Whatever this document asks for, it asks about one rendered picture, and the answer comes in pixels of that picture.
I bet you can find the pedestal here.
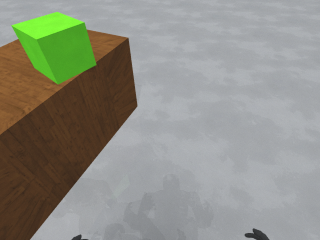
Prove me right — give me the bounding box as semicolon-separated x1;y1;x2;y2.
0;29;138;240

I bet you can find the carton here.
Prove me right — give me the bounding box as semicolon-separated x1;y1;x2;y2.
11;12;97;84

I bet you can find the right robot hand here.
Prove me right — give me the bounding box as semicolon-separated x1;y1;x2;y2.
244;228;269;240

